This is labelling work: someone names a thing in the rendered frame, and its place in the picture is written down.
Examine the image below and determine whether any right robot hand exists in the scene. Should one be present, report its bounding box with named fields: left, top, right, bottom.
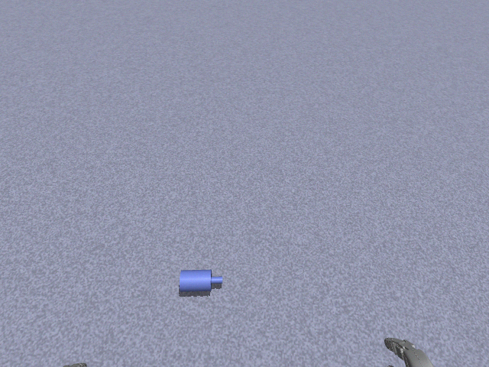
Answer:
left=384, top=338, right=434, bottom=367

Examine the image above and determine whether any bottle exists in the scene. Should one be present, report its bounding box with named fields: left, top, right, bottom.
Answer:
left=180, top=270, right=222, bottom=292

